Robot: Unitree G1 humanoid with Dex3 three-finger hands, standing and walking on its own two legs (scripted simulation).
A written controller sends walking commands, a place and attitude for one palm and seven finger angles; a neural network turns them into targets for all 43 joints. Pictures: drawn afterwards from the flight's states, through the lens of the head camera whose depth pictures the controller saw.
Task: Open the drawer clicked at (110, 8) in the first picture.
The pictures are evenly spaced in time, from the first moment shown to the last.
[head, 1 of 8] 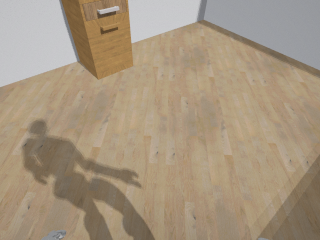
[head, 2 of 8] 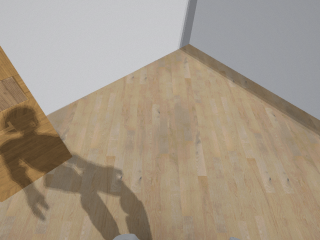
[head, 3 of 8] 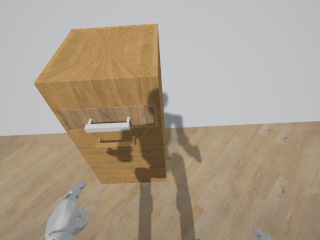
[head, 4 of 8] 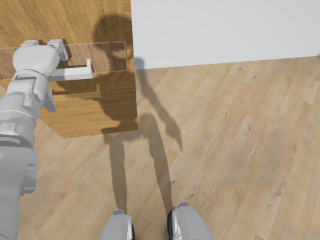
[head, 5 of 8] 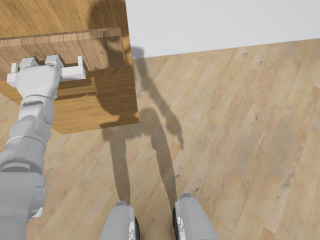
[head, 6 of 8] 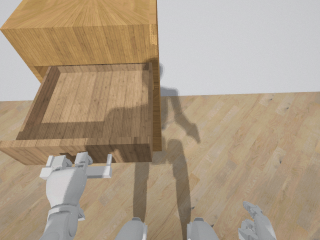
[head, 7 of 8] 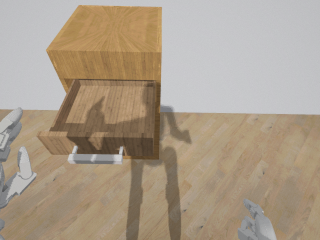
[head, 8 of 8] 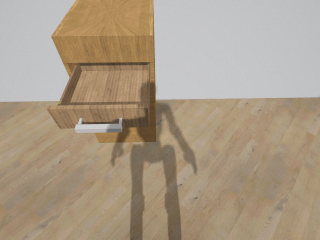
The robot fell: no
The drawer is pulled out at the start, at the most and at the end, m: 0.00 0.30 0.30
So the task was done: yes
